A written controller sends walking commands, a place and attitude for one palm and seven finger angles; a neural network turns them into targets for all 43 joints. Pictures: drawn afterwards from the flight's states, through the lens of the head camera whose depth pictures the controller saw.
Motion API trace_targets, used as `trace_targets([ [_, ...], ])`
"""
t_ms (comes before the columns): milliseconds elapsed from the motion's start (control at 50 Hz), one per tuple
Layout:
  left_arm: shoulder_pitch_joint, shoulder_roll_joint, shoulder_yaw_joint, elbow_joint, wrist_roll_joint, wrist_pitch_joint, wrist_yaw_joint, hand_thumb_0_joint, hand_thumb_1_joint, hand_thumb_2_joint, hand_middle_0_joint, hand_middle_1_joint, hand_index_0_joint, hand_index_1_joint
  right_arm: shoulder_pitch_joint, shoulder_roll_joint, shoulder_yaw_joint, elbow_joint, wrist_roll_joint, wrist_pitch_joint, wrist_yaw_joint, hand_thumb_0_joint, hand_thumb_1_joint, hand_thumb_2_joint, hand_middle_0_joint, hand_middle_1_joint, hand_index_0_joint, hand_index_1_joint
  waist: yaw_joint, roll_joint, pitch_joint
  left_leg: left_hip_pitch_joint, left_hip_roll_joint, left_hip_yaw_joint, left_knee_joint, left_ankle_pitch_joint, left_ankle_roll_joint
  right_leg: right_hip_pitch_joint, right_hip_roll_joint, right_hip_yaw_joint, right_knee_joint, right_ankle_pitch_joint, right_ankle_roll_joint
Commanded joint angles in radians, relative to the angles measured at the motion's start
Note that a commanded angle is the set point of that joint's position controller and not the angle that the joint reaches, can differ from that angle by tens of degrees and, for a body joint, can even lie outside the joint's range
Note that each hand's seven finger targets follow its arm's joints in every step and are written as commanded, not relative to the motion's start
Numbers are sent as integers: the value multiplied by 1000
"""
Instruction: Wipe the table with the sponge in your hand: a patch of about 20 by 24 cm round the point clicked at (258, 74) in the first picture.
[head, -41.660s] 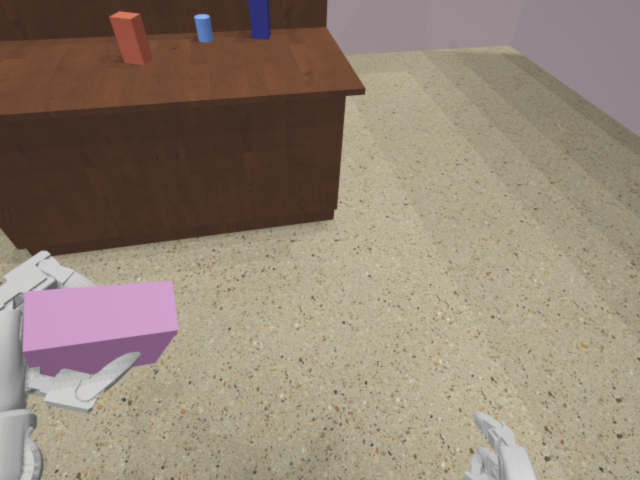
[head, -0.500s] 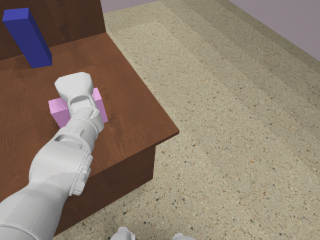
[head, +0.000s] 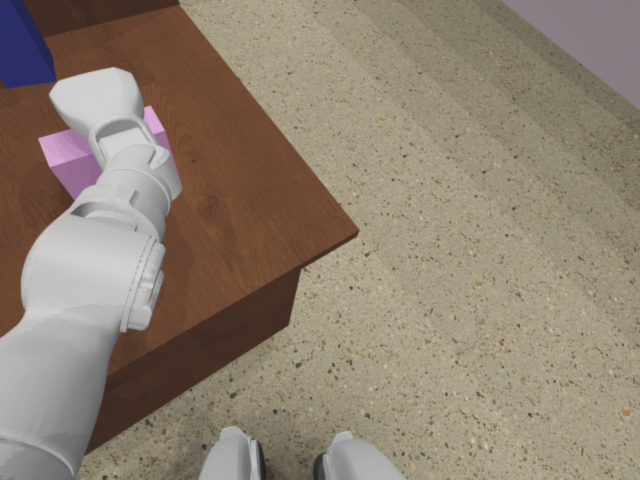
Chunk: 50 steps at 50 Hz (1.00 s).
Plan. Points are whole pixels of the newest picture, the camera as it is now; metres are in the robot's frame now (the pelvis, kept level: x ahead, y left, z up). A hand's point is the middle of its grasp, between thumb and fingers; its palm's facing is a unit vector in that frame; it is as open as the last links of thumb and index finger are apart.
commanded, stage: wipe back along the third lane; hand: left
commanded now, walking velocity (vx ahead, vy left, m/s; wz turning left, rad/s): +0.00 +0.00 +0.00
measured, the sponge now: (122, 171) +0.53 +0.20 +0.00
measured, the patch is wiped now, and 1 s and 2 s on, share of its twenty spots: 0.95 0.95 0.95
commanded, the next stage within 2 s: none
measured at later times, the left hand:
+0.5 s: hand (117, 154) +0.52 +0.19 +0.05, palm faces -0.07 +0.00 -1.00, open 9.1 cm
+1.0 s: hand (141, 188) +0.46 +0.16 +0.05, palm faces -0.07 +0.00 -1.00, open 9.1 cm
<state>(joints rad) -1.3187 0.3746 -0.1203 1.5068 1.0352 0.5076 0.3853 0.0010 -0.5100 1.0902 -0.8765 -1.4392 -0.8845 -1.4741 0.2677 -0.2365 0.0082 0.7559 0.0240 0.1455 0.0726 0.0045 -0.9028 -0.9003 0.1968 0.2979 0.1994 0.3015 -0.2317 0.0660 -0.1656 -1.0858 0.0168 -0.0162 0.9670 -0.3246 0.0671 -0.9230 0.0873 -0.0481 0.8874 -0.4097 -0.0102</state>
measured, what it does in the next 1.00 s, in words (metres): shifts its weight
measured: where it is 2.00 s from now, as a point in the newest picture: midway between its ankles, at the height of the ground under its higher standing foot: outside the picture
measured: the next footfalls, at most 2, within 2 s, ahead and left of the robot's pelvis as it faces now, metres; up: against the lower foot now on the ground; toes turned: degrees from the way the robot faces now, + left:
none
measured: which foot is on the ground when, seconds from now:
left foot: down 0.00-1.00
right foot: down 0.00-1.00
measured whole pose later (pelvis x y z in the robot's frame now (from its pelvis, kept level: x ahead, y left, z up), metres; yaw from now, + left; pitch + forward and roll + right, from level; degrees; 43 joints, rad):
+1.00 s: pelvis +0.05 -0.02 +0.04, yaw +3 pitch +14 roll -2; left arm -0.77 0.11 -0.33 1.12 0.94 0.49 0.45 0.01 -0.44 1.07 -0.80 -1.51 -0.81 -1.55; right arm 0.15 -0.22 -0.04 0.76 0.04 0.28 0.10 0.01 -0.91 -0.90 0.19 0.30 0.20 0.30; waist -0.04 0.04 -0.20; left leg -0.66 -0.01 -0.01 0.73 -0.32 0.04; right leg -0.49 0.07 -0.03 0.65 -0.40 -0.04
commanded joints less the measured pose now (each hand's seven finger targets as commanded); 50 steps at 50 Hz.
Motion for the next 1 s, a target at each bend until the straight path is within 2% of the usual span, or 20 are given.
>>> trace_targets([
  [0, -382, 183, -31, -100, 43, 17, 1, 0, 100, 1300, -1200, -1600, -1200, -1600, 154, -206, -62, -44, -9, -6, -8, 0, -900, -900, 200, 300, 200, 300, -34, 64, -427, 489, 27, -80, -90, 140, -16, 20, 16, -12, -128, 146, -32],
  [40, -316, 135, -48, -115, 33, 10, -18, 0, 100, 1300, -1200, -1600, -1200, -1600, 159, -200, -68, -53, -7, -1, -3, 0, -900, -900, 200, 300, 200, 300, -16, 69, -454, 539, 33, -91, -92, 182, -21, 14, 20, -20, -126, 156, -34],
  [60, -271, 152, -30, -133, 32, 3, -25, 0, 100, 1300, -1200, -1600, -1200, -1600, 161, -200, -68, -57, -7, 2, -2, 0, -900, -900, 200, 300, 200, 300, 6, 76, -475, 551, 35, -92, -90, 208, -23, 29, 22, -21, -125, 172, -37],
  [140, -130, 11, -85, -206, -5, -20, -48, 0, 100, 1300, -1200, -1600, -1200, -1600, 155, -180, -80, -66, -6, 12, 8, 0, -900, -900, 200, 300, 200, 300, 40, 83, -473, 634, 45, -95, -105, 283, -30, 39, 32, -29, -144, 211, -40],
  [160, -81, 37, -56, -211, -13, -22, -47, 0, 100, 1300, -1200, -1600, -1200, -1600, 153, -181, -79, -66, -4, 16, 9, 0, -900, -900, 200, 300, 200, 300, 59, 67, -463, 623, 45, -89, -113, 285, -32, 67, 32, -28, -150, 221, -41],
  [200, -37, 1, -71, -215, -41, -20, -39, 0, 100, 1300, -1200, -1600, -1200, -1600, 141, -176, -78, -66, 0, 20, 10, 0, -900, -900, 200, 300, 200, 300, 59, 16, -407, 596, 40, -77, -136, 260, -28, 105, 33, -28, -173, 228, -37],
  [300, 17, -72, -100, -224, -75, -9, -5, 0, 100, 1300, -1200, -1600, -1200, -1600, 103, -166, -80, -56, 9, 25, 20, 0, -900, -900, 200, 300, 200, 300, 74, 8, -312, 608, 36, -68, -185, 241, -31, 133, 27, -30, -206, 231, -39],
  [340, 15, -106, -112, -236, -89, -12, 3, 0, 100, 1300, -1200, -1600, -1200, -1600, 88, -163, -83, -51, 10, 26, 23, 0, -900, -900, 200, 300, 200, 300, 74, -1, -305, 635, 35, -71, -196, 255, -31, 145, 24, -28, -216, 243, -39],
  [380, 38, -74, -85, -232, -88, -13, 11, 0, 100, 1300, -1200, -1600, -1200, -1600, 79, -166, -81, -51, 10, 29, 21, 0, -900, -900, 200, 300, 200, 300, 82, -27, -312, 626, 29, -64, -203, 259, -30, 188, 19, -24, -222, 269, -39],
  [400, 45, -93, -100, -219, -87, -10, 13, 0, 100, 1300, -1200, -1600, -1200, -1600, 71, -163, -79, -50, 11, 32, 19, 0, -900, -900, 200, 300, 200, 300, 79, -46, -289, 617, 28, -61, -208, 256, -31, 196, 17, -24, -223, 273, -39],
  [420, 29, -130, -116, -251, -95, -23, 16, 0, 100, 1300, -1200, -1600, -1200, -1600, 61, -160, -85, -49, 11, 30, 22, 0, -900, -900, 200, 300, 200, 300, 77, -13, -304, 652, 29, -64, -208, 287, -32, 189, 13, -22, -219, 292, -40],
  [440, 73, -149, -122, -243, -96, -24, 16, 0, 100, 1300, -1200, -1600, -1200, -1600, 56, -156, -87, -52, 11, 32, 23, 0, -900, -900, 200, 300, 200, 300, 88, -27, -307, 667, 31, -71, -210, 297, -35, 186, 15, -27, -220, 285, -42],
  [500, 102, -179, -141, -257, -95, -31, 20, 0, 100, 1300, -1200, -1600, -1200, -1600, 35, -154, -86, -55, 9, 41, 22, 0, -900, -900, 200, 300, 200, 300, 90, -42, -313, 684, 27, -61, -211, 324, -35, 218, 11, -22, -228, 329, -42],
  [520, 93, -202, -149, -288, -100, -38, 20, 0, 100, 1300, -1200, -1600, -1200, -1600, 24, -150, -91, -59, 10, 42, 25, 0, -900, -900, 200, 300, 200, 300, 93, -11, -338, 721, 29, -66, -213, 358, -39, 218, 8, -22, -222, 339, -43],
  [600, 188, -222, -149, -301, -114, -33, 26, 0, 100, 1300, -1200, -1600, -1200, -1600, -2, -146, -89, -62, 8, 60, 24, 0, -900, -900, 200, 300, 200, 300, 113, -76, -362, 713, 16, -38, -208, 422, -35, 318, 2, -12, -232, 464, -40],
  [680, 251, -286, -193, -349, -124, -28, 24, 0, 100, 1300, -1200, -1600, -1200, -1600, -41, -138, -91, -72, 12, 79, 29, 0, -900, -900, 200, 300, 200, 300, 124, -84, -345, 725, 11, -26, -214, 474, -34, 368, -6, -9, -244, 542, -40],
  [720, 232, -284, -189, -371, -126, -28, 25, 0, 100, 1300, -1200, -1600, -1200, -1600, -58, -137, -92, -73, 15, 87, 26, 0, -900, -900, 200, 300, 200, 300, 119, -99, -323, 721, 8, -26, -226, 468, -32, 392, -11, -7, -252, 559, -41],
  [820, 315, -298, -199, -408, -126, -26, 26, 0, 100, 1300, -1200, -1600, -1200, -1600, -96, -131, -92, -80, 14, 103, 25, 0, -900, -900, 200, 300, 200, 300, 141, -90, -311, 733, -1, -13, -244, 474, -30, 446, -19, 0, -270, 600, -46],
  [900, 381, -310, -216, -415, -121, -22, 27, 0, 100, 1300, -1200, -1600, -1200, -1600, -121, -128, -87, -87, 14, 114, 21, 0, -900, -900, 200, 300, 200, 300, 154, -121, -272, 711, -10, 2, -265, 420, -28, 486, -22, 3, -289, 604, -48],
  [980, 386, -289, -206, -427, -112, -20, 35, 0, 100, 1300, -1200, -1600, -1200, -1600, -143, -127, -83, -87, 18, 121, 13, 0, -900, -900, 200, 300, 200, 300, 161, -134, -244, 697, -16, 5, -283, 377, -29, 507, -27, 11, -300, 591, -51],
])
